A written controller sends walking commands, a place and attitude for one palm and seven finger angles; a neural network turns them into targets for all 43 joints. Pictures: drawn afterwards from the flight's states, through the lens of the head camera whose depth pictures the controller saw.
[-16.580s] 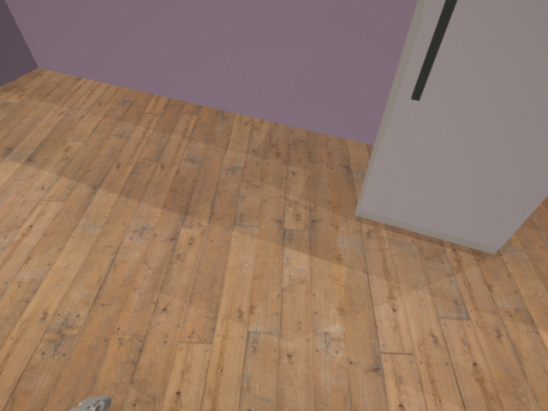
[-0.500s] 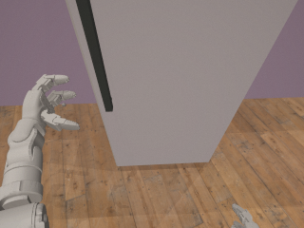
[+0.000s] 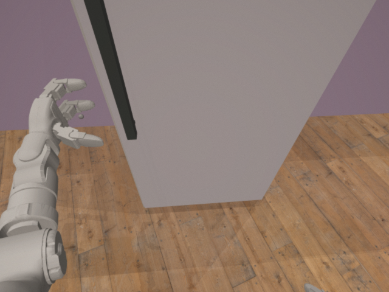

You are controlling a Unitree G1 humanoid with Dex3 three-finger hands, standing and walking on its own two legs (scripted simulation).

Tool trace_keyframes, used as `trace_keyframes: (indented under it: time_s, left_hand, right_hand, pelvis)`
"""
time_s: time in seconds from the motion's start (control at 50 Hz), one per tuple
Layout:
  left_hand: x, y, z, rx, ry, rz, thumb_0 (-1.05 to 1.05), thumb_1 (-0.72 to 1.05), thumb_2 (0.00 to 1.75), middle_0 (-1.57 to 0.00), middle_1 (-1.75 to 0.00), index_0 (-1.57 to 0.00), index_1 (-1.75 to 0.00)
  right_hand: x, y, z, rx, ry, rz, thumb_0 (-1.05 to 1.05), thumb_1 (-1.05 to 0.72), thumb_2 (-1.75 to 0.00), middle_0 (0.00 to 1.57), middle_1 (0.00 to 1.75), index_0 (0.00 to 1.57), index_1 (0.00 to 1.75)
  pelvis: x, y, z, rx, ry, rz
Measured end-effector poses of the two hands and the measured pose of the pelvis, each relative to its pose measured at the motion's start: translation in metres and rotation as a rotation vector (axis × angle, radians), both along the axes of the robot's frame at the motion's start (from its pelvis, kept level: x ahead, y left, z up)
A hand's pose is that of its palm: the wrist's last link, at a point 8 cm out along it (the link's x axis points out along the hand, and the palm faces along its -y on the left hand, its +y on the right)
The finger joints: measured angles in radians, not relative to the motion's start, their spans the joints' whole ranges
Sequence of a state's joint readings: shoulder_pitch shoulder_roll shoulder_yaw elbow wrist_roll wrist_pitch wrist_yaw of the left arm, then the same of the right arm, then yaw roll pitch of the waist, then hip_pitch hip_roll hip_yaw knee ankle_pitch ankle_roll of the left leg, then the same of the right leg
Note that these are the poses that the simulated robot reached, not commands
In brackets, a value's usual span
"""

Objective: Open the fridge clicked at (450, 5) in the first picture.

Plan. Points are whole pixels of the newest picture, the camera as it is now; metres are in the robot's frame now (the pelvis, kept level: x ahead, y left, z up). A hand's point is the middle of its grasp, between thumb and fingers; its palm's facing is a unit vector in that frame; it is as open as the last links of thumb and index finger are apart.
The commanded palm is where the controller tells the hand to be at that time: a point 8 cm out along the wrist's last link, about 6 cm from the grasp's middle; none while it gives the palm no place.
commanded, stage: move the hooked fingers beside the handle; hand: left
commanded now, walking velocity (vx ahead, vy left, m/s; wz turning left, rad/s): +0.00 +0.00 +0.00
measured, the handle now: (112, 55) +0.55 +0.19 +0.19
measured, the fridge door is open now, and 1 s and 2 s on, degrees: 0 0 0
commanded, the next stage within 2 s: feel for the door with the fingertips in 1.08 s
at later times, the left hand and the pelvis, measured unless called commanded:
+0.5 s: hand (91, 97) +0.49 +0.24 +0.12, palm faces +0.09 -1.00 -0.01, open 14.0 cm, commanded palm +0.46 +0.29 +0.12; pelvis +0.00 +0.00 -0.01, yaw -1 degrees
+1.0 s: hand (87, 106) +0.47 +0.25 +0.11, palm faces +0.08 -1.00 +0.03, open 14.0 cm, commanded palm +0.45 +0.29 +0.12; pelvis +0.01 +0.01 -0.01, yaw -1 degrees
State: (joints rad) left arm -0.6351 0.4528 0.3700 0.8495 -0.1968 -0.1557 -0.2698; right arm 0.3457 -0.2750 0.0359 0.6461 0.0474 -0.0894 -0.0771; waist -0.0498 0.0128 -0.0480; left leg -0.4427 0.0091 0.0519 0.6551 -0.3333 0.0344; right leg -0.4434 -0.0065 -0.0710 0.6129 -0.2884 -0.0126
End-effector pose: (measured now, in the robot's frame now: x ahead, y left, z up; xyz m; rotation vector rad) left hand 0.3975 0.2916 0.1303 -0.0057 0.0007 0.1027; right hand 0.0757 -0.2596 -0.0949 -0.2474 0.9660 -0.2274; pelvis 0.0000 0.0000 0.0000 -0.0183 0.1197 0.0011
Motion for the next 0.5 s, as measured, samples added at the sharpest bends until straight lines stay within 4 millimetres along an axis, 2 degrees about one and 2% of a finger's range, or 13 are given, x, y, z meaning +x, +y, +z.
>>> trace_keyframes:
  time_s: [0.12,0.28,0.4,0.5]
  left_hand:
    - [0.017,-0.006,0.005,-0.004,-0.014,-0.006,-0.01,-0.50,0.30,-0.30,-1.20,-0.30,-1.20]
    - [0.040,-0.013,-0.003,-0.006,0.032,-0.009,-0.01,-0.50,0.30,-0.30,-1.20,-0.30,-1.20]
    - [0.060,-0.005,-0.005,0.001,0.018,0.014,-0.01,-0.50,0.30,-0.30,-1.20,-0.30,-1.20]
    - [0.066,0.001,-0.006,0.014,0.015,-0.010,-0.01,-0.50,0.30,-0.30,-1.20,-0.30,-1.20]
  right_hand:
    - [-0.014,-0.004,-0.004,-0.004,0.046,-0.015,0.01,-0.90,-0.89,0.21,0.30,0.21,0.30]
    - [-0.044,-0.009,-0.010,-0.009,0.134,-0.050,0.01,-0.90,-0.89,0.21,0.30,0.21,0.30]
    - [-0.072,-0.014,-0.009,-0.029,0.212,-0.100,0.01,-0.90,-0.89,0.21,0.30,0.21,0.30]
    - [-0.089,-0.015,-0.007,-0.035,0.276,-0.135,0.01,-0.90,-0.89,0.21,0.30,0.21,0.30]
  pelvis:
    - [-0.002,-0.003,-0.002,-0.001,0.018,0.002]
    - [-0.007,-0.004,-0.006,-0.003,0.054,-0.001]
    - [-0.006,-0.006,-0.009,-0.005,0.092,-0.013]
    - [-0.001,-0.004,-0.009,-0.009,0.110,-0.023]
